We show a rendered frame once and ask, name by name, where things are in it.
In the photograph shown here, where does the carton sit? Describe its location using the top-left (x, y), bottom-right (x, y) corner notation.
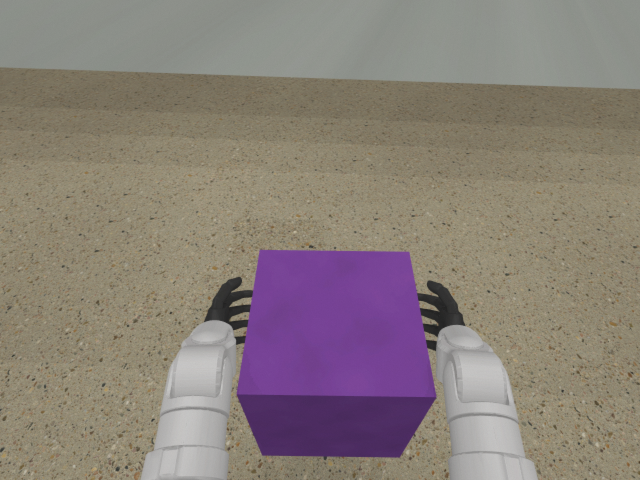
top-left (237, 250), bottom-right (436, 458)

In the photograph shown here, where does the robot left hand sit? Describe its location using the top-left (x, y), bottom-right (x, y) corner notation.
top-left (204, 277), bottom-right (253, 345)

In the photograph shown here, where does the right robot forearm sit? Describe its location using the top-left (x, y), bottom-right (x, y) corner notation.
top-left (436, 325), bottom-right (538, 480)

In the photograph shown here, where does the robot right hand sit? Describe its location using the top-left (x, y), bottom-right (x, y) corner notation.
top-left (417, 280), bottom-right (465, 351)

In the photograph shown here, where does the left robot forearm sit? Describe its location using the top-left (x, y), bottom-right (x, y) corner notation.
top-left (140, 320), bottom-right (236, 480)

